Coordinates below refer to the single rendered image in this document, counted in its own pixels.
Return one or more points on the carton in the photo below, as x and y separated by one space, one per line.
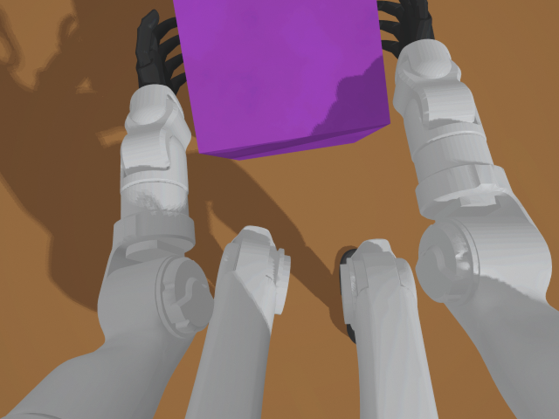
270 77

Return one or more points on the right robot forearm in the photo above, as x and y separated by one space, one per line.
448 145

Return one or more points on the robot right hand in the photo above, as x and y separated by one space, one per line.
415 23

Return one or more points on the left robot forearm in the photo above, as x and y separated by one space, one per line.
155 220

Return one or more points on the robot right upper arm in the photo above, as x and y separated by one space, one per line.
492 273

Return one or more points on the robot left hand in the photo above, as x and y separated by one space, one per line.
151 55

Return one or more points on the right robot thigh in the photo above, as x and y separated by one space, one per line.
394 376

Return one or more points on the robot left shin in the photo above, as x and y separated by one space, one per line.
231 251

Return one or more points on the robot left upper arm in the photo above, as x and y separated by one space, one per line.
149 313

